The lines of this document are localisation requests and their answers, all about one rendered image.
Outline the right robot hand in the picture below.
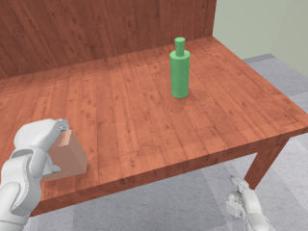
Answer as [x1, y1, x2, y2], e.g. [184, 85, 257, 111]
[225, 175, 263, 220]

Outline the left robot hand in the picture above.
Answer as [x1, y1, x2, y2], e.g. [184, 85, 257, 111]
[13, 118, 70, 176]

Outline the right robot forearm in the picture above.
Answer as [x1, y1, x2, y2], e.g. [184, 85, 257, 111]
[244, 212, 275, 231]

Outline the sponge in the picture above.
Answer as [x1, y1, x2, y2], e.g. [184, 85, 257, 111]
[39, 130, 88, 183]

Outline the left robot forearm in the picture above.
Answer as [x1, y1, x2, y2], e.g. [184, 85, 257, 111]
[0, 145, 47, 231]

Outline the table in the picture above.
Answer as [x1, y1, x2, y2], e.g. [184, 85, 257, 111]
[0, 0, 308, 218]

